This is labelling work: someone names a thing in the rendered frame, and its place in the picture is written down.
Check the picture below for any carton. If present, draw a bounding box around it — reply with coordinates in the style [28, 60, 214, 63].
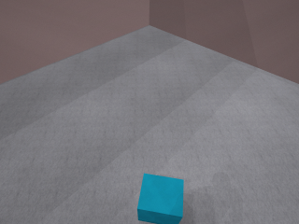
[137, 173, 184, 224]

